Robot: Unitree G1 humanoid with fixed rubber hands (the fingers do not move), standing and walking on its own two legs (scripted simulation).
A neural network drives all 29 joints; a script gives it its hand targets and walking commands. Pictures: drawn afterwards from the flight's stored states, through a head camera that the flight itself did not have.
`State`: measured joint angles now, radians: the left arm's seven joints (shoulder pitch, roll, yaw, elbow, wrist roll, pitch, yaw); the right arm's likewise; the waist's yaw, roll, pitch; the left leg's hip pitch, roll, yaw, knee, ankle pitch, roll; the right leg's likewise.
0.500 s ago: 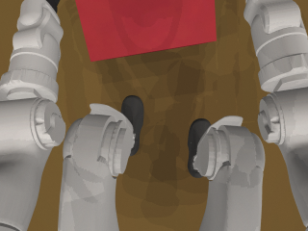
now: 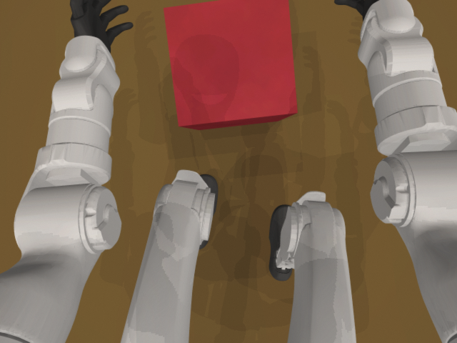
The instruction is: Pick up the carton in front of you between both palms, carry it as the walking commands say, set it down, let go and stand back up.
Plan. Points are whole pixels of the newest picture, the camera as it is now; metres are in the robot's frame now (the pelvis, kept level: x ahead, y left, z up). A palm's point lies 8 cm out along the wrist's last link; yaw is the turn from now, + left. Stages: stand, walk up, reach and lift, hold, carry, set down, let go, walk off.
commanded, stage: set down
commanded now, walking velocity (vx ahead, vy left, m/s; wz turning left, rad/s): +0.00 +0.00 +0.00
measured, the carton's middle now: (233, 76) +0.51 +0.08 -0.34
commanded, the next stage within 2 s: let go in 0.54 s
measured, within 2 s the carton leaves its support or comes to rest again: neither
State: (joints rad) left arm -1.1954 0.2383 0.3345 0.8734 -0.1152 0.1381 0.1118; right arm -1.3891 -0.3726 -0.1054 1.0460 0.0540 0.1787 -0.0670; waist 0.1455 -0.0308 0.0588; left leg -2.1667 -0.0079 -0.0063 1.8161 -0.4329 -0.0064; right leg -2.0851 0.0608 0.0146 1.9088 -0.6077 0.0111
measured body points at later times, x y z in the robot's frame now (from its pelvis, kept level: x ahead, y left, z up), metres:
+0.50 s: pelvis +0.03 +0.00 +0.14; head +0.33 +0.02 +0.47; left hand +0.49 +0.28 +0.04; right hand +0.60 -0.11 +0.04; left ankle +0.13 +0.12 -0.43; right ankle +0.08 -0.12 -0.43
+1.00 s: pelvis +0.08 +0.02 +0.26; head +0.30 +0.03 +0.65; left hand +0.39 +0.28 +0.15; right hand +0.46 -0.15 +0.14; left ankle +0.13 +0.12 -0.43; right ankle +0.08 -0.12 -0.43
